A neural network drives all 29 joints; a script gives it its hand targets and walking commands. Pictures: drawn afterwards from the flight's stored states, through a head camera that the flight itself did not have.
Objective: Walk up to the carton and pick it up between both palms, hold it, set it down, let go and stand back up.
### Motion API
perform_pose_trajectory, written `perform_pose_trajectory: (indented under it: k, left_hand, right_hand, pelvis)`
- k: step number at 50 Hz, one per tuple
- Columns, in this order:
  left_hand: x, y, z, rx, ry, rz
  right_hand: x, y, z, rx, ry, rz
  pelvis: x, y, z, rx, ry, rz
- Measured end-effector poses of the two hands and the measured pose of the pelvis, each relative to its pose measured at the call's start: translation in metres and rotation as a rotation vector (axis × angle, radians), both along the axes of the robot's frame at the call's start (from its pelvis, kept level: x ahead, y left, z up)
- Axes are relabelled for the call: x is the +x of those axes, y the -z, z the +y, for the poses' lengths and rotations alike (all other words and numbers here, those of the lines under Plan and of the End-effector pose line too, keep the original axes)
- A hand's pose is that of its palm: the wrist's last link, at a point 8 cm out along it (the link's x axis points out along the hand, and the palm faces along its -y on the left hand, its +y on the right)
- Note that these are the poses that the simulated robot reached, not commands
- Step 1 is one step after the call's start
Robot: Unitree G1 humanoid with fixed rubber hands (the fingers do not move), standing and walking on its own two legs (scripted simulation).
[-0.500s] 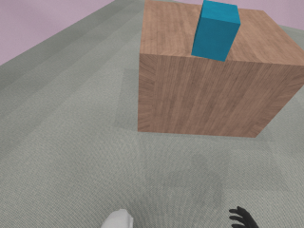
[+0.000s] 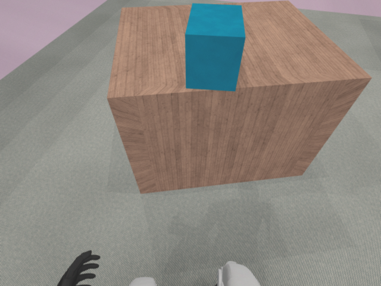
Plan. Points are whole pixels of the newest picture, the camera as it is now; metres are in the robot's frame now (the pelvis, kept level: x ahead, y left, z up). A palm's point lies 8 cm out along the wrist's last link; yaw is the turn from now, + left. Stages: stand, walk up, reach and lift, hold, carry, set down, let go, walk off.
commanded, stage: walk up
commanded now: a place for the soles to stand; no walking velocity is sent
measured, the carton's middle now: (213, 46) +0.84 -0.09 +0.07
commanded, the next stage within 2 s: none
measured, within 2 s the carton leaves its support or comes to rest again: neither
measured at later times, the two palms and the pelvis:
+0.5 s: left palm (100, 241) +0.24 +0.23 -0.12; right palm (325, 227) +0.24 -0.31 -0.06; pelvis +0.17 -0.04 +0.01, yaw +1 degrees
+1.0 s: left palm (134, 195) +0.35 +0.15 -0.09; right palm (307, 148) +0.49 -0.36 -0.07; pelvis +0.33 -0.12 +0.01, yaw +5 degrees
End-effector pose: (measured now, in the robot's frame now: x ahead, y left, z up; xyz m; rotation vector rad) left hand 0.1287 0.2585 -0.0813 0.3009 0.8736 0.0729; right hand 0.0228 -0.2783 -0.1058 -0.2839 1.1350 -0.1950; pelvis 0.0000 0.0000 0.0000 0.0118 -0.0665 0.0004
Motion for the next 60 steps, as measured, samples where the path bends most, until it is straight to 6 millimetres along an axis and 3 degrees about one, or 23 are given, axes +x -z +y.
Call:
perform_pose_trajectory:
  k: [9, 15, 18, 21, 28, 32, 34, 37, 40, 45, 49, 55, 60]
  left_hand:
    - [-0.021, -0.005, -0.001, 0.029, -0.163, 0.165]
    - [-0.015, 0.021, 0.003, -0.014, -0.211, 0.262]
    - [0.007, 0.037, -0.003, -0.034, -0.183, 0.306]
    - [0.044, 0.041, -0.012, -0.043, -0.139, 0.308]
    - [0.154, 0.027, -0.055, -0.07, -0.043, 0.188]
    - [0.209, 0.019, -0.087, -0.056, -0.001, 0.104]
    - [0.227, 0.018, -0.1, -0.038, -0.004, 0.06]
    - [0.237, 0.014, -0.11, -0.017, -0.053, 0.047]
    - [0.232, 0.007, -0.112, 0.013, -0.108, 0.08]
    - [0.216, 0.001, -0.109, 0.036, -0.189, 0.172]
    - [0.216, 0.008, -0.106, 0.017, -0.222, 0.224]
    - [0.244, 0.022, -0.112, -0.025, -0.234, 0.234]
    - [0.275, 0.012, -0.125, -0.058, -0.211, 0.17]
  right_hand:
    - [0.15, -0.028, 0.007, 0.059, -0.128, -0.171]
    - [0.223, -0.04, 0.02, 0.029, -0.188, -0.257]
    - [0.236, -0.038, 0.011, -0.024, -0.175, -0.254]
    - [0.232, -0.039, -0.006, -0.066, -0.125, -0.199]
    - [0.22, -0.04, -0.059, -0.095, -0.039, -0.071]
    - [0.232, -0.024, -0.095, -0.081, -0.004, -0.034]
    - [0.245, -0.011, -0.111, -0.068, 0.005, -0.017]
    - [0.278, -0.004, -0.121, -0.042, -0.009, -0.01]
    - [0.326, -0.008, -0.12, -0.013, -0.069, -0.057]
    - [0.405, -0.026, -0.103, 0.037, -0.163, -0.157]
    - [0.455, -0.032, -0.082, 0.053, -0.218, -0.226]
    - [0.494, -0.034, -0.07, 0.062, -0.224, -0.252]
    - [0.51, -0.043, -0.072, 0.071, -0.221, -0.235]
  pelvis:
    - [0.064, -0.021, -0.015, -0.024, -0.029, 0.001]
    - [0.112, -0.012, -0.014, -0.015, -0.055, 0.008]
    - [0.133, -0.004, -0.016, 0.0, -0.047, 0.002]
    - [0.151, -0.006, -0.026, 0.008, -0.035, -0.007]
    - [0.193, -0.013, -0.061, 0.019, -0.013, -0.001]
    - [0.224, -0.005, -0.089, 0.004, -0.013, 0.003]
    - [0.24, 0.003, -0.103, -0.02, -0.023, -0.003]
    - [0.26, 0.004, -0.116, -0.013, -0.03, -0.002]
    - [0.279, -0.004, -0.121, -0.016, -0.045, -0.006]
    - [0.308, -0.017, -0.124, -0.022, -0.069, 0.003]
    - [0.328, -0.015, -0.121, -0.022, -0.078, 0.011]
    - [0.346, -0.01, -0.122, -0.011, -0.087, 0.015]
    - [0.359, -0.02, -0.128, -0.023, -0.097, 0.027]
